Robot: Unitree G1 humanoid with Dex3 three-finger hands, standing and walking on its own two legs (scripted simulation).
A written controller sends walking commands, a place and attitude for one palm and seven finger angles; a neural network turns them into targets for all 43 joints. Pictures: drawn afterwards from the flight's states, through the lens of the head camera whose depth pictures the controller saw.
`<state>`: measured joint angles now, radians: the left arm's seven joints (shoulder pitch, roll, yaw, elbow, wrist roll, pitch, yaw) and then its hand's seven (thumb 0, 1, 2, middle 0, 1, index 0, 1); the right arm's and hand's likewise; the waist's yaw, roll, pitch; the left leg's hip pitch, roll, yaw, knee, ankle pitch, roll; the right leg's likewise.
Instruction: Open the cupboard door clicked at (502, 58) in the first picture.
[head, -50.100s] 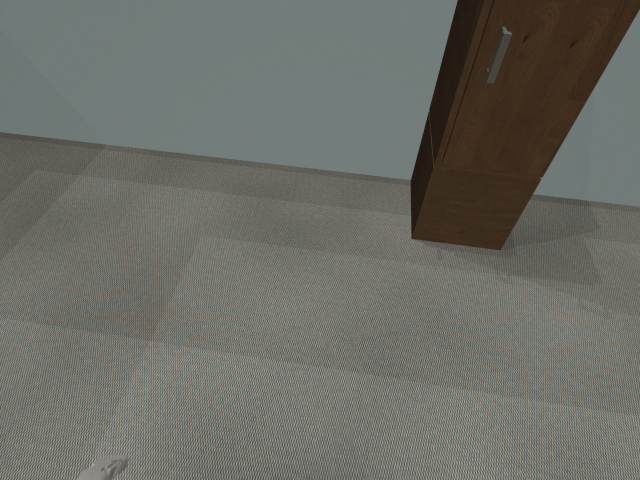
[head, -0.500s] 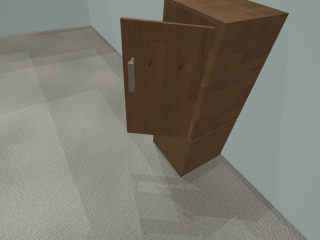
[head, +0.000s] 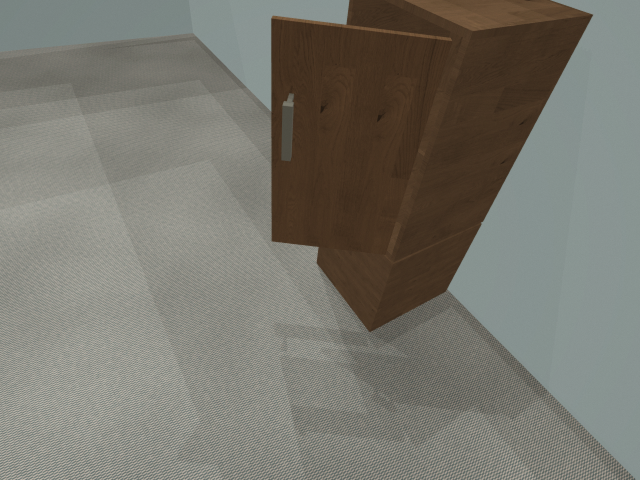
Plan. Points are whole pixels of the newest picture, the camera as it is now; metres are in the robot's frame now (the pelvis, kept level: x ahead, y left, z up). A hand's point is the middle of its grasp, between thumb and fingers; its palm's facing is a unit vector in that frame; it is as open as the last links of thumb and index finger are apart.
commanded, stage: come to a stop and stand still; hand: left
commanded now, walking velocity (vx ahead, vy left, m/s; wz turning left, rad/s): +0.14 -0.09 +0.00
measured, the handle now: (288, 127) +0.78 +0.13 +0.05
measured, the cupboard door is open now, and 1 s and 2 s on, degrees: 54 54 54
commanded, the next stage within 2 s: look again from close up in 0.14 s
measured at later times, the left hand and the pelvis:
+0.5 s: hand out of the picture +0.14 +0.11 -0.17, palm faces +0.01 -0.99 -0.15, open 7.2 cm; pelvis +0.05 -0.04 -0.01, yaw +0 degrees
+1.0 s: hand out of the picture +0.03 +0.11 -0.18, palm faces +0.07 -0.98 -0.17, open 7.4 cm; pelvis +0.07 -0.06 +0.00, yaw +0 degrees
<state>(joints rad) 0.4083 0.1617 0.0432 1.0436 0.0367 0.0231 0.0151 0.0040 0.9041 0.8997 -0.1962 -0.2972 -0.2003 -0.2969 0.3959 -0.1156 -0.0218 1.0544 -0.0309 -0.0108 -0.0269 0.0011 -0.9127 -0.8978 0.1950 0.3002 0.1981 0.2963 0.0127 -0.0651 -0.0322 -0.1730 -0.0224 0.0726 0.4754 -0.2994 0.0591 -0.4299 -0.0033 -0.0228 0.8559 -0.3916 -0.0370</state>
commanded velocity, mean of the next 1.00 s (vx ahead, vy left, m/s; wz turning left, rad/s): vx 0.04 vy -0.02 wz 0.00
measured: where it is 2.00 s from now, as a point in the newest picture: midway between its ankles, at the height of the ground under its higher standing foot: outside the picture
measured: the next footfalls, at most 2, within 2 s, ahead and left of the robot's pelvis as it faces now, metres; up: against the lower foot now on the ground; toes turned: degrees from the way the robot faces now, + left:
right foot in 0.36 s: +0.11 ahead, -0.16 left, +0.00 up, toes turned -4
right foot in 1.36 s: +0.21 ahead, -0.16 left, +0.00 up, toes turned -6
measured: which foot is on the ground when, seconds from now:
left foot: down 0.00-1.00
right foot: up 0.00-0.34, down 0.36-1.00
